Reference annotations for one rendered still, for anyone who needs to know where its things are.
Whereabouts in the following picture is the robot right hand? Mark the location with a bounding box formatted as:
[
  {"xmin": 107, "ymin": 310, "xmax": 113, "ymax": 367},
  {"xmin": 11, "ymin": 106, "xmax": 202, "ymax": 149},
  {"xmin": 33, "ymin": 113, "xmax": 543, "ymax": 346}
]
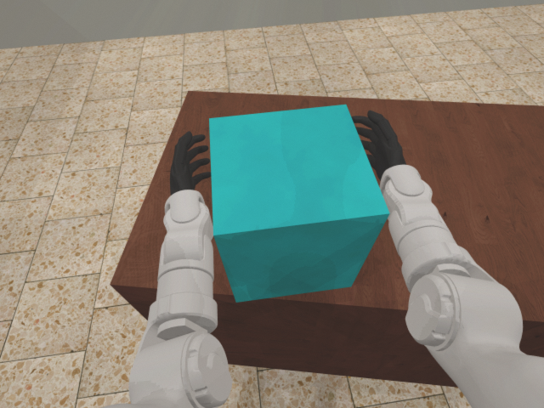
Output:
[{"xmin": 351, "ymin": 110, "xmax": 406, "ymax": 180}]

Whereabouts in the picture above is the robot left hand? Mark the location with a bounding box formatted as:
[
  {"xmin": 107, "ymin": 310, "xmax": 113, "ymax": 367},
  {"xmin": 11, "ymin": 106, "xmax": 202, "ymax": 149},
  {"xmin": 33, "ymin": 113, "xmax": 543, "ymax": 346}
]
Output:
[{"xmin": 170, "ymin": 131, "xmax": 211, "ymax": 195}]

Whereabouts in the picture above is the right robot upper arm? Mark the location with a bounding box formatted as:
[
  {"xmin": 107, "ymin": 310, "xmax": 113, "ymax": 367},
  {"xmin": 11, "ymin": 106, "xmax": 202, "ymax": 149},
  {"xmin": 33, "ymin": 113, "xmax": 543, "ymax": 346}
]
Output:
[{"xmin": 405, "ymin": 272, "xmax": 544, "ymax": 408}]

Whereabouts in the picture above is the robot left forearm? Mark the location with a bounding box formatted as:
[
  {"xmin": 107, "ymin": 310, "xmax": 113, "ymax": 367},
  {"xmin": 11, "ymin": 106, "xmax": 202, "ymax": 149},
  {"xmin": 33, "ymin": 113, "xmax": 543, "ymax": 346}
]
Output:
[{"xmin": 128, "ymin": 190, "xmax": 218, "ymax": 402}]

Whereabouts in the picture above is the robot right forearm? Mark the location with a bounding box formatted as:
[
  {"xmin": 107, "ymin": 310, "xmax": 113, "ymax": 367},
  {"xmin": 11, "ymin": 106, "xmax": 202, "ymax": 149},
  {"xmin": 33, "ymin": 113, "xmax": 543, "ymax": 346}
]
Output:
[{"xmin": 380, "ymin": 165, "xmax": 523, "ymax": 341}]

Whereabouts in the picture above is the pedestal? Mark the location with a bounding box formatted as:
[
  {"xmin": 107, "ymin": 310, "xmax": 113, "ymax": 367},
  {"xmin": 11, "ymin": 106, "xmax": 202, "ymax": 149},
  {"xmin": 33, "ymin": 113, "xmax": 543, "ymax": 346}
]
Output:
[{"xmin": 110, "ymin": 91, "xmax": 544, "ymax": 388}]

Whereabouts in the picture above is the left robot upper arm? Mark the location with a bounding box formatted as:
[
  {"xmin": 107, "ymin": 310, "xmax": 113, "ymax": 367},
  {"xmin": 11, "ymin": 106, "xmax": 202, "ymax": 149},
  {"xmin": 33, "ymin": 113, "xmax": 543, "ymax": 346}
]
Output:
[{"xmin": 101, "ymin": 331, "xmax": 232, "ymax": 408}]

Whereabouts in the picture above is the carton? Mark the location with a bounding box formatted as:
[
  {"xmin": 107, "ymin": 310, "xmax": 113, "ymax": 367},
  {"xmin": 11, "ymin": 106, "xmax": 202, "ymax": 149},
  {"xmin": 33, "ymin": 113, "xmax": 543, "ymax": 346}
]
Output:
[{"xmin": 209, "ymin": 105, "xmax": 390, "ymax": 303}]

